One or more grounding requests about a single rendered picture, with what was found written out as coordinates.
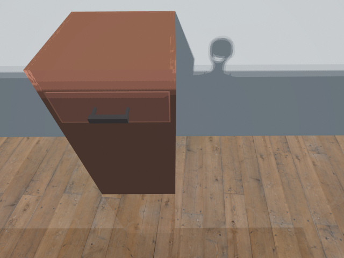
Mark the cabinet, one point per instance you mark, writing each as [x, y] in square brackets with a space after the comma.
[115, 51]

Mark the handle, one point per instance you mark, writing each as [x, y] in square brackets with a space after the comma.
[94, 118]

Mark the drawer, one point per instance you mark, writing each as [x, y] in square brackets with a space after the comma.
[144, 105]

